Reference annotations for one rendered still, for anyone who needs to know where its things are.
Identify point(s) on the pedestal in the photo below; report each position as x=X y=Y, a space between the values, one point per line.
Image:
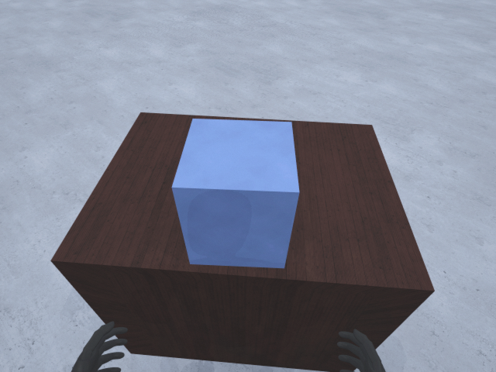
x=353 y=261

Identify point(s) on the carton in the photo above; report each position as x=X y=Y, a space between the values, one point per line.
x=236 y=192

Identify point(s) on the robot right hand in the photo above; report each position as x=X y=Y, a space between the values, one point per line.
x=369 y=359

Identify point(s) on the robot left hand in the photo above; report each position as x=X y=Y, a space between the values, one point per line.
x=91 y=357

